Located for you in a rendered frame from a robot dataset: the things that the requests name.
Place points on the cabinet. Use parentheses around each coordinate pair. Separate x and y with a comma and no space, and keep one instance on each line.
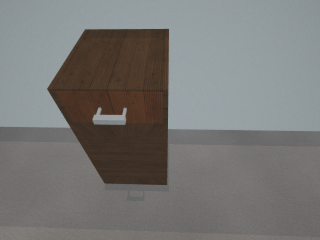
(120,60)

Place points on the drawer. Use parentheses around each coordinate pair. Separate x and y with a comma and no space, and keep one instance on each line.
(142,107)

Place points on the handle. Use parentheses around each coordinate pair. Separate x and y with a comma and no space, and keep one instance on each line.
(99,119)

